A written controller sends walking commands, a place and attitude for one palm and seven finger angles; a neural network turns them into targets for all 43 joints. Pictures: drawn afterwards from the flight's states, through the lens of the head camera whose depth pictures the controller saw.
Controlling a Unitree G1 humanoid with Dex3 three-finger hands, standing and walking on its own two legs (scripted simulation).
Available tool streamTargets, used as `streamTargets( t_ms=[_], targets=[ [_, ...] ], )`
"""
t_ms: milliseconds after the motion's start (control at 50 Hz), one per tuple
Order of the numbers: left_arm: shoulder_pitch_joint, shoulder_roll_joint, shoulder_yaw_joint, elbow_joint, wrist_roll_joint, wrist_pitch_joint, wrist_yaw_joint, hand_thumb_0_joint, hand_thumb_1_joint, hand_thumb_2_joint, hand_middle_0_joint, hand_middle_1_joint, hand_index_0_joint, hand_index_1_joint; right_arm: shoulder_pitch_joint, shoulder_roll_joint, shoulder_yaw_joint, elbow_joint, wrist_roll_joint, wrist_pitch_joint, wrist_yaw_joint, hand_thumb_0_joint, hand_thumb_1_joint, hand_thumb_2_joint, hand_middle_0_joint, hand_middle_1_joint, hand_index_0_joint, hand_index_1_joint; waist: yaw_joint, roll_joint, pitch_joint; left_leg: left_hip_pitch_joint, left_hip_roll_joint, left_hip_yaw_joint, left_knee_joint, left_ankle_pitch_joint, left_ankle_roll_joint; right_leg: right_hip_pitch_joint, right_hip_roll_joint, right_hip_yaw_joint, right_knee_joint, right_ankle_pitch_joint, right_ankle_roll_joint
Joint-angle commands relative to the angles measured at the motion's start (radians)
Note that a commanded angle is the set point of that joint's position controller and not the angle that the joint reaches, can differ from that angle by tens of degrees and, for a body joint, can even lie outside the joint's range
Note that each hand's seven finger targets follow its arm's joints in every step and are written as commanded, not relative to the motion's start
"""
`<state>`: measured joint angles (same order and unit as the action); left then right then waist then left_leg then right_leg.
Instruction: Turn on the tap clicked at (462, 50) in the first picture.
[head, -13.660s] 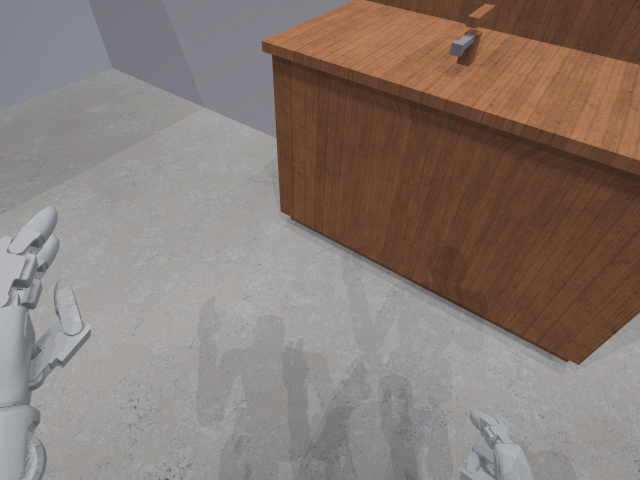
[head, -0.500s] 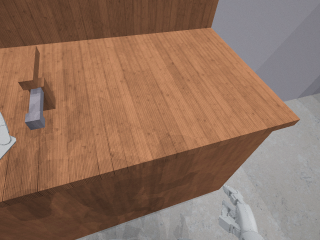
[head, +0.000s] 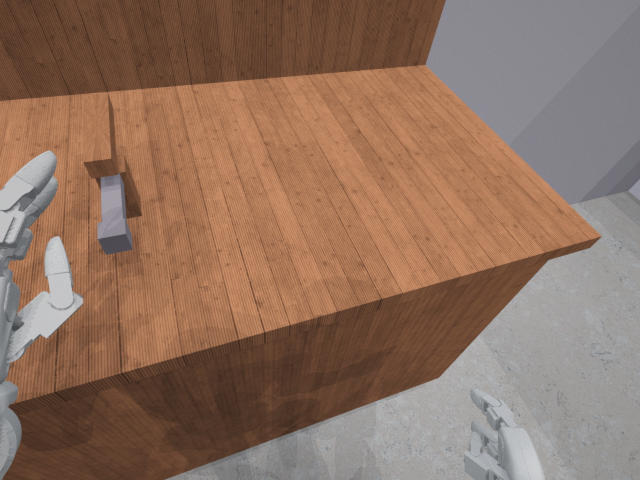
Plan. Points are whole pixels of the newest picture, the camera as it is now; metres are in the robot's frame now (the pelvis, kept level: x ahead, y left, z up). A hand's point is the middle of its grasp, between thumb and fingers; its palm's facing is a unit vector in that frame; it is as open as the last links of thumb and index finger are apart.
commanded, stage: come to a stop and stand still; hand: left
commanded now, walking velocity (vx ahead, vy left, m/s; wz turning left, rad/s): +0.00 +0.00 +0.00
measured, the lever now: (115, 236) +0.34 +0.26 +0.12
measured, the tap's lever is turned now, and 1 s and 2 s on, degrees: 0 0 0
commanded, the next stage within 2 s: look again from close up in 0.66 s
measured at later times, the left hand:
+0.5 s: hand (45, 270) +0.25 +0.26 +0.18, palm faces +0.42 -0.85 -0.34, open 7.4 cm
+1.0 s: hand (63, 290) +0.24 +0.25 +0.17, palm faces +0.43 -0.84 -0.34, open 7.4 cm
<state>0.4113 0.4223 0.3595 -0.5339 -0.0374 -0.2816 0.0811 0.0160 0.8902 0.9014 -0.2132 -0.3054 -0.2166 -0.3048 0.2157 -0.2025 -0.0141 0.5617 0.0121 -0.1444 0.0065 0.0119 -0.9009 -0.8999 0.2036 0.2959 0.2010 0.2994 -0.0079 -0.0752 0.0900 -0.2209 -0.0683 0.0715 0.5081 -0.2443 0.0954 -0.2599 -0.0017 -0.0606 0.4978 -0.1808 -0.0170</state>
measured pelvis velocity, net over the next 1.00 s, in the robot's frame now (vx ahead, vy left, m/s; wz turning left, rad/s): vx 0.03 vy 0.00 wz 0.03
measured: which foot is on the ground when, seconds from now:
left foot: down 0.00-1.00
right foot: down 0.00-1.00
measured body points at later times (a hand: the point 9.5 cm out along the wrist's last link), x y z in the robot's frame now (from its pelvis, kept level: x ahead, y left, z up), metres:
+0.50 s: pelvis +0.03 +0.01 +0.01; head +0.05 +0.04 +0.45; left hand +0.22 +0.31 +0.20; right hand +0.22 -0.20 -0.06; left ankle +0.02 +0.05 -0.73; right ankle +0.05 -0.11 -0.73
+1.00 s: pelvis +0.03 +0.00 +0.01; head +0.05 +0.02 +0.46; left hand +0.21 +0.29 +0.19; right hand +0.22 -0.22 -0.07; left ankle +0.02 +0.05 -0.73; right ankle +0.05 -0.11 -0.73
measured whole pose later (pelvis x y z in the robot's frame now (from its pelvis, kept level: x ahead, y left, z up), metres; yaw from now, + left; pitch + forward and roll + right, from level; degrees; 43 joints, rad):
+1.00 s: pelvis +0.03 +0.00 +0.01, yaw +2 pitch -2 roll -1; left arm 0.43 0.35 0.35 -0.48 -0.05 -0.18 0.12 0.01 0.89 0.90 -0.21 -0.30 -0.21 -0.30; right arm 0.19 -0.19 0.02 0.57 0.02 -0.08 -0.03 0.01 -0.90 -0.90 0.21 0.30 0.20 0.30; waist 0.03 -0.02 0.07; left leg -0.17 -0.06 0.03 0.45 -0.25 0.08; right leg -0.18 0.01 -0.09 0.39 -0.18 -0.02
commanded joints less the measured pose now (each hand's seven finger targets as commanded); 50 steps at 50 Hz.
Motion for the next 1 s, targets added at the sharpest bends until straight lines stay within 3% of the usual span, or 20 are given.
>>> streamTargets(
  t_ms=[0, 80, 140, 200, 220, 300, 320, 340, 460, 520, 540, 600, 620, 640, 720, 740, 840, 880, 940, 980],
  targets=[
    [-0.066, 0.145, 0.187, -0.084, -0.037, -0.052, 0.030, 0.000, 0.900, 0.900, -0.200, -0.300, -0.200, -0.300, -0.073, -0.128, -0.038, -0.149, 0.010, -0.040, -0.018, 0.000, -0.900, -0.900, 0.200, 0.300, 0.200, 0.300, 0.035, 0.187, -0.119, -0.209, 0.207, -0.239, -0.247, -0.159, -0.065, 0.196, -0.050, 0.070, -0.017, -0.077, -0.016],
    [-0.101, 0.064, 0.076, -0.051, -0.023, -0.038, 0.017, 0.000, 0.900, 0.900, -0.200, -0.300, -0.200, -0.300, -0.049, -0.135, -0.035, -0.133, 0.015, -0.052, -0.017, 0.000, -0.900, -0.900, 0.200, 0.300, 0.200, 0.300, 0.028, 0.126, -0.103, -0.155, 0.210, -0.237, -0.242, -0.120, -0.070, 0.165, -0.045, 0.064, -0.050, -0.040, -0.006],
    [-0.176, 0.027, 0.002, -0.071, -0.006, -0.024, 0.021, 0.000, 0.900, 0.900, -0.200, -0.300, -0.200, -0.300, -0.066, -0.136, -0.025, -0.121, 0.013, -0.062, -0.016, 0.000, -0.900, -0.900, 0.200, 0.300, 0.200, 0.300, 0.027, 0.126, -0.108, -0.112, 0.204, -0.234, -0.243, -0.092, -0.084, 0.147, -0.040, 0.062, -0.059, -0.028, -0.002],
    [-0.251, 0.056, 0.011, -0.110, 0.015, -0.017, 0.036, 0.000, 0.900, 0.900, -0.200, -0.300, -0.200, -0.300, -0.077, -0.139, -0.027, -0.118, 0.006, -0.063, -0.017, 0.000, -0.900, -0.900, 0.200, 0.300, 0.200, 0.300, 0.034, 0.125, -0.107, -0.117, 0.194, -0.231, -0.244, -0.113, -0.087, 0.169, -0.043, 0.081, -0.071, -0.021, -0.004],
    [-0.272, 0.099, 0.050, -0.148, 0.016, -0.014, 0.042, 0.000, 0.900, 0.900, -0.200, -0.300, -0.200, -0.300, -0.095, -0.137, -0.021, -0.117, 0.009, -0.063, -0.017, 0.000, -0.900, -0.900, 0.200, 0.300, 0.200, 0.300, 0.035, 0.140, -0.115, -0.101, 0.185, -0.218, -0.244, -0.101, -0.093, 0.169, -0.034, 0.076, -0.068, -0.012, -0.002],
    [-0.242, 0.113, 0.086, -0.157, 0.014, -0.018, 0.051, 0.000, 0.900, 0.900, -0.200, -0.300, -0.200, -0.300, -0.101, -0.122, -0.017, -0.130, -0.003, -0.052, -0.023, 0.000, -0.900, -0.900, 0.200, 0.300, 0.200, 0.300, 0.042, 0.163, -0.126, -0.115, 0.177, -0.227, -0.242, -0.104, -0.089, 0.210, -0.045, 0.084, -0.089, 0.005, -0.011],
    [-0.212, 0.141, 0.121, -0.160, 0.010, -0.015, 0.052, 0.000, 0.900, 0.900, -0.200, -0.300, -0.200, -0.300, -0.111, -0.118, -0.015, -0.129, -0.001, -0.050, -0.022, 0.000, -0.900, -0.900, 0.200, 0.300, 0.200, 0.300, 0.042, 0.162, -0.141, -0.094, 0.169, -0.214, -0.230, -0.052, -0.097, 0.212, -0.041, 0.080, -0.088, 0.034, -0.012],
    [-0.195, 0.104, 0.096, -0.161, 0.003, -0.018, 0.048, 0.000, 0.900, 0.900, -0.200, -0.300, -0.200, -0.300, -0.107, -0.117, -0.012, -0.131, -0.006, -0.046, -0.023, 0.000, -0.900, -0.900, 0.200, 0.300, 0.200, 0.300, 0.040, 0.161, -0.146, -0.091, 0.164, -0.215, -0.224, -0.015, -0.104, 0.218, -0.043, 0.076, -0.090, 0.050, -0.015],
    [-0.036, 0.077, 0.090, -0.152, -0.015, -0.008, 0.032, 0.000, 0.900, 0.900, -0.200, -0.300, -0.200, -0.300, -0.083, -0.124, -0.025, -0.142, 0.002, -0.025, -0.015, 0.000, -0.900, -0.900, 0.200, 0.300, 0.200, 0.300, 0.029, 0.159, -0.209, 0.031, 0.163, -0.179, -0.133, 0.396, -0.156, 0.210, -0.050, 0.056, -0.083, 0.214, -0.023],
    [0.001, 0.083, 0.100, -0.150, -0.019, 0.005, 0.032, 0.000, 0.900, 0.900, -0.200, -0.300, -0.200, -0.300, -0.098, -0.124, -0.024, -0.146, 0.010, -0.011, -0.017, 0.000, -0.900, -0.900, 0.200, 0.300, 0.200, 0.300, 0.028, 0.148, -0.212, 0.072, 0.166, -0.169, -0.122, 0.487, -0.169, 0.180, -0.044, 0.042, -0.075, 0.223, -0.017],
    [0.005, 0.063, 0.079, -0.138, -0.021, 0.008, 0.029, 0.000, 0.900, 0.900, -0.200, -0.300, -0.200, -0.300, -0.087, -0.128, -0.025, -0.144, 0.005, -0.001, -0.019, 0.000, -0.900, -0.900, 0.200, 0.300, 0.200, 0.300, 0.024, 0.142, -0.203, 0.053, 0.168, -0.170, -0.123, 0.472, -0.164, 0.183, -0.044, 0.038, -0.078, 0.209, -0.016],
    [-0.021, 0.099, 0.106, -0.163, -0.020, 0.014, 0.036, 0.000, 0.900, 0.900, -0.200, -0.300, -0.200, -0.300, -0.095, -0.129, -0.029, -0.155, 0.007, 0.007, -0.027, 0.000, -0.900, -0.900, 0.200, 0.300, 0.200, 0.300, 0.027, 0.121, -0.202, 0.027, 0.170, -0.173, -0.124, 0.398, -0.156, 0.211, -0.060, 0.053, -0.086, 0.224, -0.019],
    [-0.039, 0.115, 0.120, -0.193, -0.019, 0.017, 0.041, 0.000, 0.900, 0.900, -0.200, -0.300, -0.200, -0.300, -0.114, -0.129, -0.026, -0.154, 0.012, 0.008, -0.030, 0.000, -0.900, -0.900, 0.200, 0.300, 0.200, 0.300, 0.027, 0.149, -0.209, 0.041, 0.161, -0.166, -0.126, 0.383, -0.153, 0.203, -0.054, 0.060, -0.078, 0.219, -0.018],
    [-0.036, 0.093, 0.099, -0.180, -0.022, 0.016, 0.041, 0.000, 0.900, 0.900, -0.200, -0.300, -0.200, -0.300, -0.106, -0.128, -0.024, -0.154, 0.006, 0.012, -0.033, 0.000, -0.900, -0.900, 0.200, 0.300, 0.200, 0.300, 0.027, 0.142, -0.201, 0.026, 0.161, -0.174, -0.132, 0.364, -0.148, 0.206, -0.056, 0.052, -0.079, 0.205, -0.018],
    [-0.067, 0.123, 0.115, -0.224, -0.018, 0.019, 0.052, 0.000, 0.900, 0.900, -0.200, -0.300, -0.200, -0.300, -0.125, -0.124, -0.023, -0.153, 0.011, 0.002, -0.039, 0.000, -0.900, -0.900, 0.200, 0.300, 0.200, 0.300, 0.031, 0.161, -0.204, 0.031, 0.162, -0.173, -0.136, 0.303, -0.134, 0.206, -0.060, 0.068, -0.082, 0.188, -0.015],
    [-0.061, 0.093, 0.089, -0.206, -0.021, 0.018, 0.051, 0.000, 0.900, 0.900, -0.200, -0.300, -0.200, -0.300, -0.115, -0.127, -0.021, -0.150, 0.004, 0.005, -0.040, 0.000, -0.900, -0.900, 0.200, 0.300, 0.200, 0.300, 0.030, 0.160, -0.196, 0.009, 0.160, -0.183, -0.146, 0.272, -0.130, 0.215, -0.062, 0.065, -0.088, 0.174, -0.017],
    [-0.033, 0.075, 0.081, -0.156, -0.022, 0.029, 0.055, 0.000, 0.900, 0.900, -0.200, -0.300, -0.200, -0.300, -0.109, -0.125, -0.019, -0.142, 0.004, 0.003, -0.040, 0.000, -0.900, -0.900, 0.200, 0.300, 0.200, 0.300, 0.030, 0.123, -0.180, -0.017, 0.157, -0.187, -0.161, 0.189, -0.117, 0.218, -0.069, 0.076, -0.108, 0.148, -0.018],
    [-0.047, 0.085, 0.086, -0.160, -0.018, 0.032, 0.055, 0.000, 0.900, 0.900, -0.200, -0.300, -0.200, -0.300, -0.104, -0.129, -0.025, -0.145, 0.006, 0.001, -0.041, 0.000, -0.900, -0.900, 0.200, 0.300, 0.200, 0.300, 0.030, 0.142, -0.162, -0.035, 0.160, -0.190, -0.172, 0.146, -0.111, 0.219, -0.073, 0.088, -0.114, 0.130, -0.019],
    [-0.029, 0.065, 0.073, -0.121, -0.021, 0.040, 0.054, 0.000, 0.900, 0.900, -0.200, -0.300, -0.200, -0.300, -0.106, -0.123, -0.016, -0.141, 0.004, 0.007, -0.044, 0.000, -0.900, -0.900, 0.200, 0.300, 0.200, 0.300, 0.027, 0.107, -0.151, -0.046, 0.157, -0.188, -0.180, 0.104, -0.097, 0.208, -0.072, 0.086, -0.133, 0.103, -0.015],
    [-0.050, 0.086, 0.086, -0.136, -0.019, 0.041, 0.054, 0.000, 0.900, 0.900, -0.200, -0.300, -0.200, -0.300, -0.104, -0.127, -0.022, -0.145, 0.006, 0.003, -0.045, 0.000, -0.900, -0.900, 0.200, 0.300, 0.200, 0.300, 0.028, 0.107, -0.147, -0.049, 0.157, -0.192, -0.180, 0.106, -0.095, 0.213, -0.077, 0.095, -0.136, 0.110, -0.017]
  ],
)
